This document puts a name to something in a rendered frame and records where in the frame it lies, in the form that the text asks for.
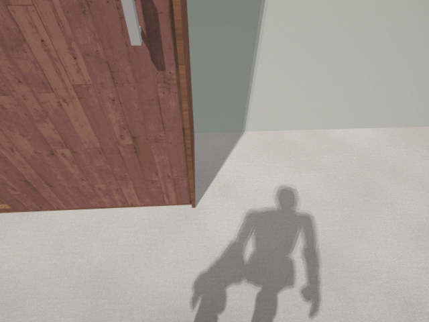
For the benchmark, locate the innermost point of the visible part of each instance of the handle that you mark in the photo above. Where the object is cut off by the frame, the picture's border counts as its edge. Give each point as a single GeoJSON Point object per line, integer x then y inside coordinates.
{"type": "Point", "coordinates": [132, 22]}

